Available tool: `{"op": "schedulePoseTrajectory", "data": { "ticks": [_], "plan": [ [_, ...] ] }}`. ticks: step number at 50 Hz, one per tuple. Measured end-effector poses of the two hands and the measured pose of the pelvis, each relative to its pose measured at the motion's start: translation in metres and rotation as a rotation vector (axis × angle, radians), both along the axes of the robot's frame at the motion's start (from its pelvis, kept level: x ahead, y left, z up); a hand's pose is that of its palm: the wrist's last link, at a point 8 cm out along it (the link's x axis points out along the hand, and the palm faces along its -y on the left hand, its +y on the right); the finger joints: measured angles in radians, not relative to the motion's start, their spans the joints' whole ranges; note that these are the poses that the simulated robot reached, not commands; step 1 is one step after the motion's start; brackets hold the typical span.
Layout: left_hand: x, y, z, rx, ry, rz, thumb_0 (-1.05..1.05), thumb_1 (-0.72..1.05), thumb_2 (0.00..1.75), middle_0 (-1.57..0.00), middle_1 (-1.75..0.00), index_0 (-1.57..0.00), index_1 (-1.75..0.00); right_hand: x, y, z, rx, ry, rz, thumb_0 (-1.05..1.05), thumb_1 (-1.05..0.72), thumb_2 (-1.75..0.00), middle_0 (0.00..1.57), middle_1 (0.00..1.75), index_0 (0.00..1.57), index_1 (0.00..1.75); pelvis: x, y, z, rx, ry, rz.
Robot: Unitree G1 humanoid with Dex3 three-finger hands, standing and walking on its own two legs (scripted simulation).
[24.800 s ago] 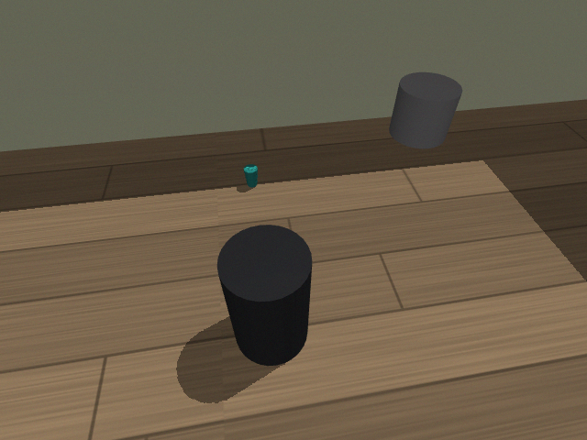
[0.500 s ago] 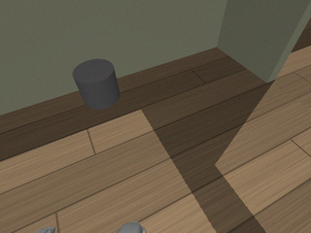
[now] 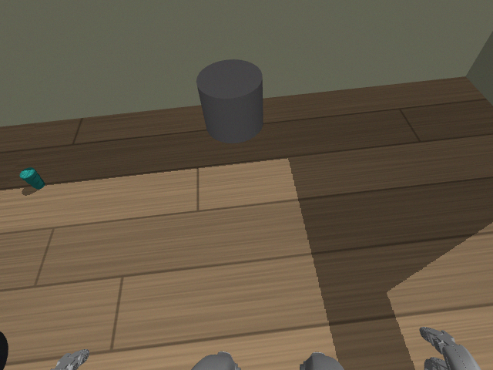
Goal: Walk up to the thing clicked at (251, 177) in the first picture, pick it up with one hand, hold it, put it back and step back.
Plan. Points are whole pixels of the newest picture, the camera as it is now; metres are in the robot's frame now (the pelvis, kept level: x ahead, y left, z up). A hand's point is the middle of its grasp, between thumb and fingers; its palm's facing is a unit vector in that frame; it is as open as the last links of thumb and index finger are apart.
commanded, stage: walk up
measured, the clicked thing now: (33, 179) +1.03 +1.16 -0.69
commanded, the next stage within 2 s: stand in 2.00 s
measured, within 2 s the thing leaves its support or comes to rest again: neither
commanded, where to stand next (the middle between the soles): +0.06 +0.11 m, yaw +39 degrees
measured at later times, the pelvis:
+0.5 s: pelvis -0.02 +0.05 +0.00, yaw +23 degrees
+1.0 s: pelvis +0.00 +0.08 +0.00, yaw +37 degrees
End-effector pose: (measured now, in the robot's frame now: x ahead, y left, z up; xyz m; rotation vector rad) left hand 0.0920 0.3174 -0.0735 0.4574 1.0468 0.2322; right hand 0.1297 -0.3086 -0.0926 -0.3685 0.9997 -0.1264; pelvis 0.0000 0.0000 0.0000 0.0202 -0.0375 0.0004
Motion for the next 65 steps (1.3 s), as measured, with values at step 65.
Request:
{"op": "schedulePoseTrajectory", "data": {
  "ticks": [65],
  "plan": [
    [-0.246, 0.031, -0.026, -0.149, 0.097, 0.794, 0.01, 0.9, 0.9, -0.2, -0.3, -0.21, -0.3, 0.156, 0.224, 0.004, -0.051, 0.058, 0.645, 0.01, -0.91, -0.9, 0.2, 0.3, 0.21, 0.3, 0.003, 0.069, 0.012, -0.028, -0.014, 0.703]
  ]
}}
